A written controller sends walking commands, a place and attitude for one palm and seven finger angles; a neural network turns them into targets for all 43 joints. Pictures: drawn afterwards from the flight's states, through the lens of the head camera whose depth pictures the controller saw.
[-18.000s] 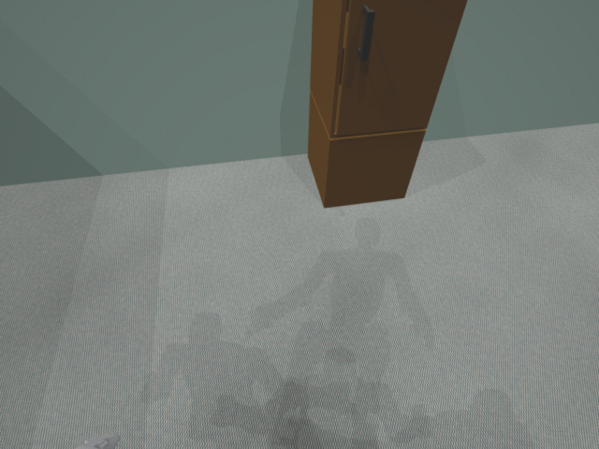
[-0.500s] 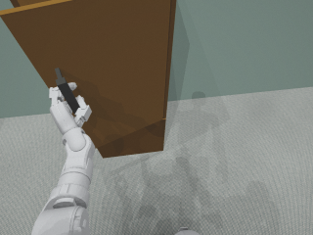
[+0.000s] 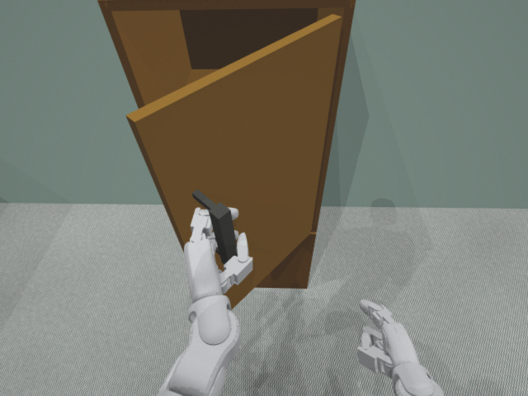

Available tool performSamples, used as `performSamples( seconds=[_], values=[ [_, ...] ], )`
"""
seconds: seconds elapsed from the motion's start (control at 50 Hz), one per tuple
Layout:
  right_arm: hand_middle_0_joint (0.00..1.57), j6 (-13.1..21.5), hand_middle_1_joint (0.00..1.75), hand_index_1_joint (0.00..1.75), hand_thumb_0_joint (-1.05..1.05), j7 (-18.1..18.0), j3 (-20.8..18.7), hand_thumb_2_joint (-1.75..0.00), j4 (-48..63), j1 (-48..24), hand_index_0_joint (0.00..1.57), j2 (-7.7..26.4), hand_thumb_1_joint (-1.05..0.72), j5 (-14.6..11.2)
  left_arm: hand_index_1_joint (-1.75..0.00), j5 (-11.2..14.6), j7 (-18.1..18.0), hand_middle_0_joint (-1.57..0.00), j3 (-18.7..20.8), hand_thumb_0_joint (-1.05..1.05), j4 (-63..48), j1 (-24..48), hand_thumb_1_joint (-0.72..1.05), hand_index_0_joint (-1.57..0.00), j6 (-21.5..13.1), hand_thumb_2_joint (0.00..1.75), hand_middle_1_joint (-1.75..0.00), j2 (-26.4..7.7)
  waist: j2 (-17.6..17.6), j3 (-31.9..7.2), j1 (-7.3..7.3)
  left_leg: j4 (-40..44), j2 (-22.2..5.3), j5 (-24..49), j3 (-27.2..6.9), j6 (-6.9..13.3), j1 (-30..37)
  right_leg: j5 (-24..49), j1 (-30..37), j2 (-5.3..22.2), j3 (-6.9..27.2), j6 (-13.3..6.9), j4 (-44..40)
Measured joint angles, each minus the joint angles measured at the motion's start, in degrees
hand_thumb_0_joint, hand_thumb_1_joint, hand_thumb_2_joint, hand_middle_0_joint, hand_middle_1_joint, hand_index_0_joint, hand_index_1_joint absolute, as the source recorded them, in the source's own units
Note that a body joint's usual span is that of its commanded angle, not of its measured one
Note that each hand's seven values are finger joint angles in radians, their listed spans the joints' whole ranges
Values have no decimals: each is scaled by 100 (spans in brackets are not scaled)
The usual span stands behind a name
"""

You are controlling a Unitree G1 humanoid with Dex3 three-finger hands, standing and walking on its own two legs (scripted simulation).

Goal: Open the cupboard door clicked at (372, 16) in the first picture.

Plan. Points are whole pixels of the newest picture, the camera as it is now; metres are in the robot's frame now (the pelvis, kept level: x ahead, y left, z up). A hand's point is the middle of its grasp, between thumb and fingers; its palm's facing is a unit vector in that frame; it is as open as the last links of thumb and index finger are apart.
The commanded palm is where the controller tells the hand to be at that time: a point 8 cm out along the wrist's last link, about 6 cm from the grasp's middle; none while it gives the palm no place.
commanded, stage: open thumb and fingers to let go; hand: left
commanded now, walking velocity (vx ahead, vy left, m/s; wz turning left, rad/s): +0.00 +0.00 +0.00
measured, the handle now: (216, 230) +0.34 +0.10 +0.07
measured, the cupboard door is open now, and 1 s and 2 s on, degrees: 48 46 47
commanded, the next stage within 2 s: slide the hand sideways off the handle in 0.84 s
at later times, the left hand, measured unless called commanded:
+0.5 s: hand (241, 251) +0.31 +0.06 +0.07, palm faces +0.43 -0.90 -0.05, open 12.0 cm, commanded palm +0.27 +0.09 +0.07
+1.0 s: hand (240, 253) +0.31 +0.06 +0.07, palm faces +0.34 -0.94 -0.05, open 15.5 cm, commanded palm +0.27 +0.10 +0.07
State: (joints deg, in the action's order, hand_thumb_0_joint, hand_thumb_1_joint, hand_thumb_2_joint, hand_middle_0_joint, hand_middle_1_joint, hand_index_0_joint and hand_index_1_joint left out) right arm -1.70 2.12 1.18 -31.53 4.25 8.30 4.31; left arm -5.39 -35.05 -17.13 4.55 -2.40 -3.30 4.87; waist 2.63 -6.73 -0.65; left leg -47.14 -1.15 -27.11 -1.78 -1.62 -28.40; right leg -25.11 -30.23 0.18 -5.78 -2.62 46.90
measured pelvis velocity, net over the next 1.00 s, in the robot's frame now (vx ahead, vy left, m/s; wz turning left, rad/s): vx -0.05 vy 0.01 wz -0.01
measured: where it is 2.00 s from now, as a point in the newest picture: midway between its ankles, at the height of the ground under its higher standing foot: outside the picture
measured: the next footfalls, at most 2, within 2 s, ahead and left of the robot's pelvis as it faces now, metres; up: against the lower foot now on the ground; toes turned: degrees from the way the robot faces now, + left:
none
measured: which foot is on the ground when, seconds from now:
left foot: down 0.00-1.00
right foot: down 0.00-1.00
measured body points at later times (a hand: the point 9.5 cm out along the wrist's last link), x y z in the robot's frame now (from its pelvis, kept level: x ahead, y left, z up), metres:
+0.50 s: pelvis -0.04 -0.02 +0.00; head -0.01 -0.05 +0.45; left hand +0.28 +0.10 +0.08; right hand +0.09 -0.26 -0.13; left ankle -0.04 +0.14 -0.70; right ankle -0.02 -0.09 -0.70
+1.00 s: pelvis -0.05 +0.01 +0.00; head -0.02 -0.01 +0.44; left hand +0.28 +0.11 +0.08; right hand +0.11 -0.21 -0.12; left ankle -0.04 +0.14 -0.70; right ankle -0.02 -0.09 -0.70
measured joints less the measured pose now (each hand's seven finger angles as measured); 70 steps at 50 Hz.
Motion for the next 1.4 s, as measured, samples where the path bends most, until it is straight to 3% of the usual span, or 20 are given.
performSamples(
  seconds=[0.1,0.24,0.54,0.7,0.84,0.96,1.0,1.06,1.12,1.16,1.22,1.3,1.4],
  values=[
    [20,-122,30,30,0,-120,-20,-90,-175,53,20,29,-91,25,-133,21,-100,-34,322,3,313,449,63,-37,116,80,-130,144,-11,2,-74,-52,22,52,-95,-62,-139,-16,-128,28,-93,-59,105],
    [20,-119,30,30,0,-216,-109,-90,-360,517,20,155,-91,44,-131,25,-53,-36,710,2,571,677,53,-37,-113,75,-131,219,18,10,-8,22,22,187,-100,-117,-233,62,-266,30,-99,-121,127],
    [20,141,30,30,1,-317,-316,-90,-697,923,20,425,-91,42,-121,32,-189,-30,1214,0,1417,1186,-27,-29,-650,40,-121,274,13,36,200,146,-16,454,2,-96,-334,364,-419,-15,-4,-155,11],
    [20,236,30,30,1,-322,-259,-90,-665,727,20,308,-91,65,-97,-5,-285,-26,1224,0,1863,1557,-45,-25,-806,32,-98,316,2,34,181,53,9,481,54,-49,-453,442,-526,10,51,-99,46],
    [20,248,30,30,1,-263,-160,-90,-583,630,20,177,-91,82,-67,-52,-369,-22,1086,-1,2045,1707,-49,-21,-807,30,-68,372,-7,8,135,-60,43,430,89,10,-513,427,-570,45,89,-37,113],
    [20,208,30,30,1,-252,-113,-90,-589,574,20,140,-91,86,-57,-22,-379,-30,927,-1,2047,1728,-50,-27,-769,30,-55,377,1,11,80,-136,76,394,99,59,-543,414,-576,78,101,13,147],
    [20,202,30,30,1,-265,-80,-90,-563,589,20,142,-91,62,-54,-80,-10,-30,899,-1,1979,1646,-50,-25,-859,30,-52,276,-40,55,64,-151,101,392,108,79,-534,403,-576,103,111,24,182],
    [20,264,30,30,1,-335,-47,-90,-418,719,20,197,-91,-38,-47,42,1228,-27,828,-1,1853,1485,-49,-18,-1167,30,-45,-204,-57,144,29,-197,129,382,102,105,-516,386,-550,132,107,38,230],
    [20,389,30,30,1,-413,-20,-90,-312,865,20,316,-91,-219,-40,510,2391,-23,732,-1,1839,1473,-50,-13,-1338,30,-40,-665,7,261,5,-201,139,372,94,130,-416,397,-424,141,100,67,190],
    [20,482,30,30,1,-433,-4,-90,-292,944,20,390,-91,-324,-37,864,2790,-21,733,-1,1871,1497,-50,-12,-1328,30,-37,-730,36,308,0,-152,146,387,107,147,-339,428,-340,145,114,92,120],
    [20,577,30,30,1,-382,-3,-90,-262,1044,20,451,-91,-377,-34,1052,2861,-18,814,-1,1847,1446,-50,-12,-1254,30,-34,-580,21,306,9,-50,162,426,161,174,-266,476,-291,156,168,125,34],
    [20,605,30,30,1,-247,-11,-90,-176,1120,20,452,-91,-330,-31,876,2657,-14,902,-1,1651,1228,-50,-13,-1251,30,-32,-412,-52,269,46,21,165,436,252,198,-229,490,-309,154,259,151,11],
    [20,559,30,30,1,-165,-19,-90,-40,1145,20,408,-91,-302,-30,703,2659,-13,892,-1,1203,761,-50,-13,-1273,30,-31,-449,-99,260,76,37,130,384,326,204,-170,465,-289,114,333,154,9]
  ],
)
